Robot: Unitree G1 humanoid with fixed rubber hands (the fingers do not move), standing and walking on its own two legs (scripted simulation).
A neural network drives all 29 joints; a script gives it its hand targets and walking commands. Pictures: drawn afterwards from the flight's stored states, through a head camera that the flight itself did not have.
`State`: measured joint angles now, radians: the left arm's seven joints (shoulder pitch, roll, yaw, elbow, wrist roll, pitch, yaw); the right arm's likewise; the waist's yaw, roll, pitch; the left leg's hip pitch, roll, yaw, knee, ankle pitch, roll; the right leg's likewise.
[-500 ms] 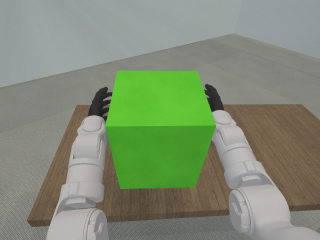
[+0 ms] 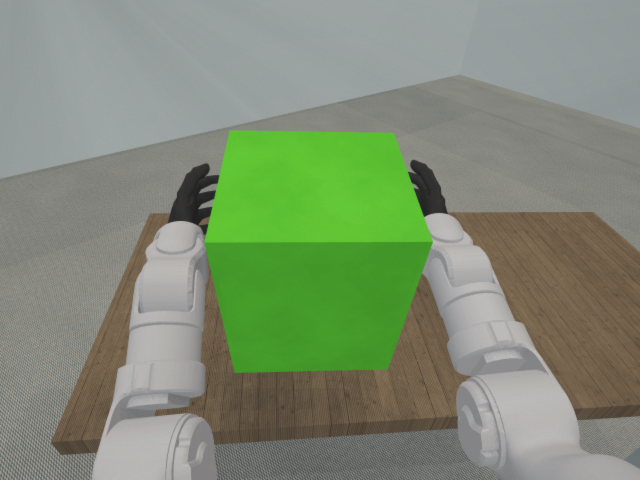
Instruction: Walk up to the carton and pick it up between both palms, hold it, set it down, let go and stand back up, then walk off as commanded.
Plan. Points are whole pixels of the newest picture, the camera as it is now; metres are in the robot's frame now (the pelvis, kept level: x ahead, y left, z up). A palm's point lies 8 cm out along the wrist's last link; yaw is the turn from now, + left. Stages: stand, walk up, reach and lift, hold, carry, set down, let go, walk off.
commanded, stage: hold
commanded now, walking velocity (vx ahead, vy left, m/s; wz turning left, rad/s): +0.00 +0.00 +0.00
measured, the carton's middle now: (312, 255) +0.37 -0.01 +0.14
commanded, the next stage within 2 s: none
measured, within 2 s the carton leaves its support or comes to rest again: neither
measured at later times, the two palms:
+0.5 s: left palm (185, 225) +0.36 +0.15 +0.20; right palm (430, 216) +0.37 -0.15 +0.21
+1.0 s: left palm (185, 224) +0.35 +0.15 +0.20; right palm (431, 216) +0.37 -0.15 +0.21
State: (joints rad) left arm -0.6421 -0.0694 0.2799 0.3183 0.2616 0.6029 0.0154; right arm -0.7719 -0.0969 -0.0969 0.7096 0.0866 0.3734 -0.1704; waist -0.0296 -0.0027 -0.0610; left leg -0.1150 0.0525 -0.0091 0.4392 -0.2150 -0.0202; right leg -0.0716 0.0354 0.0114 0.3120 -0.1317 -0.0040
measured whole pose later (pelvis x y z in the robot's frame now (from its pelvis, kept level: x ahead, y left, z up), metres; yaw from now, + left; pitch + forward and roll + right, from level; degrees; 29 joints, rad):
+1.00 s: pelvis +0.00 +0.00 +0.00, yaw +0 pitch -6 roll -2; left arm -0.64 -0.07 0.28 0.25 0.28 0.66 -0.01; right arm -0.77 -0.09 -0.10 0.64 0.09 0.41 -0.18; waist -0.04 0.00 -0.05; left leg -0.11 0.05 -0.01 0.44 -0.21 -0.02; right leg -0.07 0.04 0.01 0.31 -0.13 0.00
